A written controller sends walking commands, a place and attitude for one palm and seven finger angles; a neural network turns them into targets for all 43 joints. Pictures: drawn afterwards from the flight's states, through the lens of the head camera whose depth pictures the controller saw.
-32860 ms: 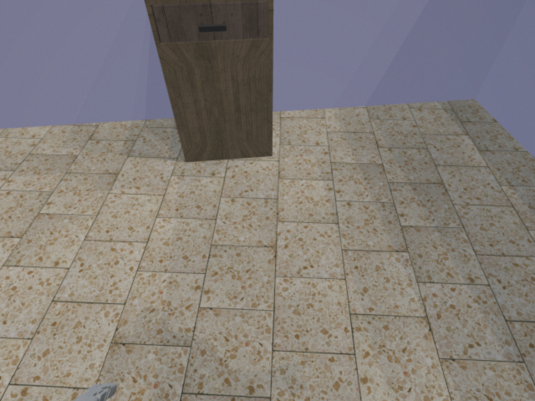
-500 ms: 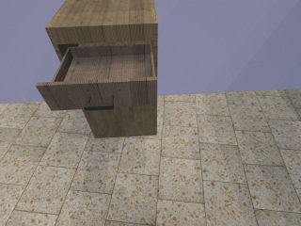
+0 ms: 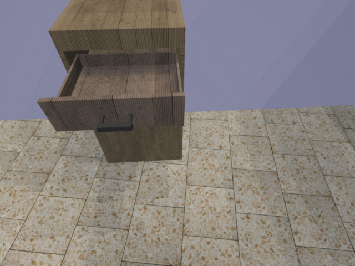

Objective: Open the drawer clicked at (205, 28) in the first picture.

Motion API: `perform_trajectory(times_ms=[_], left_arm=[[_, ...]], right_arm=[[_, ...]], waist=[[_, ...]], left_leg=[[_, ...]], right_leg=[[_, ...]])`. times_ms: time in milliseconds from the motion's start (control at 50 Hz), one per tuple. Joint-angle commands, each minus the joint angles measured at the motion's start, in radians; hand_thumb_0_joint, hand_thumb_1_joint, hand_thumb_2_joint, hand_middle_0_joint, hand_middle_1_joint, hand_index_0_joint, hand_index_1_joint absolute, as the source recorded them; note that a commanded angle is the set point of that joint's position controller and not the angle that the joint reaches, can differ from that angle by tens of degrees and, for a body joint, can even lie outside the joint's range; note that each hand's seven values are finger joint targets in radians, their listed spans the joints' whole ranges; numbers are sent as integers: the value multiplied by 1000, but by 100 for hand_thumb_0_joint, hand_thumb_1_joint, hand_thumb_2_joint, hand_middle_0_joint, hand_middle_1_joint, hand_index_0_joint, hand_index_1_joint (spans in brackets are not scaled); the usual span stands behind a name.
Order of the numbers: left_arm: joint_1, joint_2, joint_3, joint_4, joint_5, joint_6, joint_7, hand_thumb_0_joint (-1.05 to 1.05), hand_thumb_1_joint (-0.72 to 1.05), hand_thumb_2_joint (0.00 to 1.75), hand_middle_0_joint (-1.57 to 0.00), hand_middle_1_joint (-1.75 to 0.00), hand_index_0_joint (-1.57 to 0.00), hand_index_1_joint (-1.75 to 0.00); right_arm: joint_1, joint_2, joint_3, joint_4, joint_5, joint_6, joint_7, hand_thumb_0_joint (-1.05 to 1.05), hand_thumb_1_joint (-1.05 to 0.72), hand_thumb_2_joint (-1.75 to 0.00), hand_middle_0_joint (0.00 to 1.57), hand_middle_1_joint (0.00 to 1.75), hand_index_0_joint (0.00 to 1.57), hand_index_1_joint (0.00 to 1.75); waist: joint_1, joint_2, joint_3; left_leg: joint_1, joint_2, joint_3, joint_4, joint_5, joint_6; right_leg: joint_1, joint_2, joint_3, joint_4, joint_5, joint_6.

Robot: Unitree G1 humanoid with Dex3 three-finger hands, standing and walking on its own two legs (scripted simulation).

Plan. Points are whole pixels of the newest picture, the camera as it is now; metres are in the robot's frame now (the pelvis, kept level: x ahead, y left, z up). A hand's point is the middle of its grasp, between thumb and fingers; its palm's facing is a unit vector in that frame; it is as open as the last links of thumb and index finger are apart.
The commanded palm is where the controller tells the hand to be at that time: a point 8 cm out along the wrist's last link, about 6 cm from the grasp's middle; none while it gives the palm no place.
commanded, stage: look to check the result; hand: left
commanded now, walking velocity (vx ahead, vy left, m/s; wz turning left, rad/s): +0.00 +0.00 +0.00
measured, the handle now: (115, 122) +0.53 +0.24 -0.03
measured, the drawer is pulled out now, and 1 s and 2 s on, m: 0.30 0.30 0.30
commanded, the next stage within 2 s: stand and wait in 0.46 s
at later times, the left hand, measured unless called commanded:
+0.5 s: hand out of the picture +0.05 +0.19 -0.17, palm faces +0.02 -0.97 -0.25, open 7.4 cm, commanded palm none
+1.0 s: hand out of the picture +0.09 +0.20 -0.16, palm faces +0.00 -0.96 -0.29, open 7.4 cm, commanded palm none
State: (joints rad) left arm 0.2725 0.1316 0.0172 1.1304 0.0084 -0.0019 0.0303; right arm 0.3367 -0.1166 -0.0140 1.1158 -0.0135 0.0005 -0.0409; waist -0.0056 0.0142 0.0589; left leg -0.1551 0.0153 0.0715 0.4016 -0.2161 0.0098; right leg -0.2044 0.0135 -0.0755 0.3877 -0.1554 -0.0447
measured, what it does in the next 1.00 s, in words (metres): stands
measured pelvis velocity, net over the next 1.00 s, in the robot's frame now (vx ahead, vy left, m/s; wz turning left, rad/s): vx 0.03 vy -0.01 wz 0.00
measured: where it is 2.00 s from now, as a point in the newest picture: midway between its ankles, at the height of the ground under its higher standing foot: outside the picture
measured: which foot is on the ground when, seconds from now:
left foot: down 0.00-1.00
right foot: down 0.00-1.00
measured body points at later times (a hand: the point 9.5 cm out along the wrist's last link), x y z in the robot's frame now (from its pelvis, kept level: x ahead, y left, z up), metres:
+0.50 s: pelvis +0.02 +0.00 +0.00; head +0.04 -0.01 +0.45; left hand +0.05 +0.24 -0.15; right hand +0.03 -0.24 -0.16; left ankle +0.00 +0.11 -0.74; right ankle +0.04 -0.09 -0.74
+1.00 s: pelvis +0.03 -0.01 +0.00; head +0.05 -0.02 +0.45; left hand +0.09 +0.25 -0.14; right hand +0.06 -0.27 -0.15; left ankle +0.00 +0.11 -0.74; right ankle +0.04 -0.09 -0.74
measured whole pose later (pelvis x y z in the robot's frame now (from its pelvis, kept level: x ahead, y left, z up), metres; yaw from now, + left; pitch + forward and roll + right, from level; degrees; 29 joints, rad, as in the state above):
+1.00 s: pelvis +0.03 -0.01 +0.00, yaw +0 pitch -1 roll +0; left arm 0.14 0.24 0.02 1.13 0.01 -0.02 0.02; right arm 0.19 -0.25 -0.02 1.12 -0.01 0.00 -0.03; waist -0.01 0.03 0.06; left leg -0.08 0.03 0.07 0.32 -0.22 -0.01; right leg -0.14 0.04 -0.08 0.32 -0.17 -0.06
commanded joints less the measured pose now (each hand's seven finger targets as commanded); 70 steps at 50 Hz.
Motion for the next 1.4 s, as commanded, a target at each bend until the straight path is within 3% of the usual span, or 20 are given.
perform_trajectory(times_ms=[0, 180, 360, 440, 780, 1100, 1380], left_arm=[[46, 128, 25, -26, 3, -13, 7, 0, 90, 90, -20, -30, -20, -30], [22, 151, 26, -25, 4, -16, 5, 0, 90, 90, -20, -30, -20, -30], [-16, 189, 30, -30, 3, -25, 4, 0, 90, 90, -20, -30, -20, -30], [-38, 204, 30, -32, 3, -24, 2, 0, 90, 90, -20, -30, -20, -30], [-107, 272, 38, -42, 2, -32, -2, 0, 90, 90, -20, -30, -20, -30], [-133, 305, 40, -45, 0, -35, -4, 0, 90, 90, -20, -30, -20, -30], [-154, 322, 40, -47, 0, -37, -5, 0, 90, 90, -20, -30, -20, -30]], right_arm=[[81, -101, -17, -21, 0, -7, -5, 0, -90, -90, 20, 30, 20, 30], [34, -132, -19, -25, 1, -9, -3, 0, -90, -90, 20, 30, 20, 30], [-11, -175, -23, -29, 1, -15, -3, 0, -90, -90, 20, 30, 20, 30], [-34, -189, -23, -30, 0, -12, -1, 0, -90, -90, 20, 30, 20, 30], [-94, -256, -26, -37, -1, -13, 5, 0, -90, -90, 20, 30, 20, 30], [-116, -293, -26, -43, 0, -10, 8, 0, -90, -90, 20, 30, 20, 30], [-138, -320, -27, -50, 0, -16, 6, 0, -90, -90, 20, 30, 20, 30]], waist=[[-3, -8, 26], [-2, 3, 34], [-3, -15, -22], [-4, -5, 6], [-5, -13, -53], [-6, -13, -52], [-7, -11, -83]], left_leg=[[-40, 89, -102, -100, -19, 26], [-24, 96, -102, -110, 4, 26], [21, 105, -103, -105, 94, 23], [17, 106, -102, -114, 69, 21], [56, 110, -98, -120, 116, 13], [59, 111, -95, -124, 110, 9], [92, 124, -99, -129, 177, 10]], right_leg=[[1, -107, 128, -100, -57, -13], [6, -110, 130, -99, -23, -12], [53, -118, 129, -88, 97, -13], [40, -118, 133, -102, 69, -12], [94, -133, 142, -114, 156, -12], [111, -137, 149, -134, 166, -4], [130, -137, 140, -115, 239, -9]])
